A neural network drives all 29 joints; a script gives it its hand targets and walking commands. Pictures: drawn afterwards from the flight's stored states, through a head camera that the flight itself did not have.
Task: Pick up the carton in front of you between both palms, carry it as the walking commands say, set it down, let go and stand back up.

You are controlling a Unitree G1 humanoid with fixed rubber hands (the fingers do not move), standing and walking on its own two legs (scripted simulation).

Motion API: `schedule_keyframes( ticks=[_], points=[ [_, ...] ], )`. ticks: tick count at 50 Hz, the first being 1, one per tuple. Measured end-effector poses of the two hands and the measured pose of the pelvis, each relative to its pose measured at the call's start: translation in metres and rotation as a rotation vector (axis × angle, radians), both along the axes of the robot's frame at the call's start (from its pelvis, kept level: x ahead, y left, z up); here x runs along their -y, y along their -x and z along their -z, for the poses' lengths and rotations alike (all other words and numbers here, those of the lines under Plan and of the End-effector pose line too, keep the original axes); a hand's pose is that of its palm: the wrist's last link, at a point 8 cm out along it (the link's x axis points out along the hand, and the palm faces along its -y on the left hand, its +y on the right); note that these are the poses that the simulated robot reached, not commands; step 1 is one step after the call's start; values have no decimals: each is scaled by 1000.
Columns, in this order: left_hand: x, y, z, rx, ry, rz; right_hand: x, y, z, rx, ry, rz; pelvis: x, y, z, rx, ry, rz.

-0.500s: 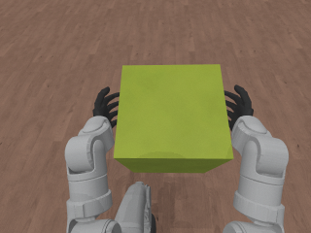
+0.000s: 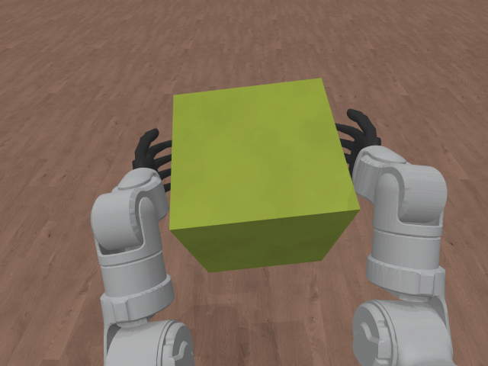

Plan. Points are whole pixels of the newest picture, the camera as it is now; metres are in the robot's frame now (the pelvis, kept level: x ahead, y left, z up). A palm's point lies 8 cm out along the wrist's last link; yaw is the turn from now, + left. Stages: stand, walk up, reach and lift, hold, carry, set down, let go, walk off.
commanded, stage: carry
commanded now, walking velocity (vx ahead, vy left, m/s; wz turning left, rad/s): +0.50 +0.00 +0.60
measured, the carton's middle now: (257, 188) +0.38 -0.03 +0.13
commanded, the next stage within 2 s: none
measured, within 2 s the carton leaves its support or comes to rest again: neither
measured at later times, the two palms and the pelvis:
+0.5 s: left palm (85, 156) +0.55 +0.30 +0.09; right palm (221, 119) +0.65 +0.02 +0.09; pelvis +0.30 +0.06 +0.01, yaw +17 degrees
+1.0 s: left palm (116, 85) +0.84 +0.30 +0.09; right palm (223, 71) +0.89 +0.00 +0.10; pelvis +0.65 +0.11 +0.01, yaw +8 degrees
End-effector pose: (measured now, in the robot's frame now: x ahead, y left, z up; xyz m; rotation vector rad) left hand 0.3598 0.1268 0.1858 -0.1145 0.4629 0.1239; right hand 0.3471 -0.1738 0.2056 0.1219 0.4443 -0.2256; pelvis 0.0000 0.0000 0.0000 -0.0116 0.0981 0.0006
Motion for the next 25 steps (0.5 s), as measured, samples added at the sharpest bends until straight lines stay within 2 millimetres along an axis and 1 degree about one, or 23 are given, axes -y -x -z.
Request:
schedule_keyframes(
  ticks=[2, 5, 9, 13, 17, 19, 21, 23, 25],
  points=[
    [-12, -19, 0, -18, -2, -51, -13, -39, 3, -17, -7, -71, 9, -29, 7, 8, 5, -42],
    [-37, -36, 9, -103, -10, -151, -40, -86, 18, -100, -35, -166, 16, -61, 2, 14, 9, -84],
    [-70, -53, 23, -195, 8, -278, -78, -135, 40, -194, -78, -251, 18, -102, -12, 11, -5, -146],
    [-97, -81, 36, -232, 36, -359, -111, -181, 58, -234, -89, -314, 12, -146, -22, -2, -20, -211],
    [-124, -117, 52, -232, 46, -404, -140, -228, 75, -234, -79, -352, -4, -195, -23, -11, -32, -272],
    [-138, -137, 62, -223, 50, -416, -156, -251, 85, -225, -76, -368, -16, -222, -19, -12, -38, -296],
    [-153, -156, 74, -205, 53, -421, -172, -272, 95, -209, -72, -372, -32, -251, -10, -4, -37, -304],
    [-167, -175, 86, -195, 64, -413, -185, -288, 106, -202, -61, -368, -46, -278, -5, -3, -52, -305],
    [-175, -188, 96, -219, 73, -407, -193, -300, 114, -225, -43, -366, -56, -301, -9, -6, -44, -298]
  ],
)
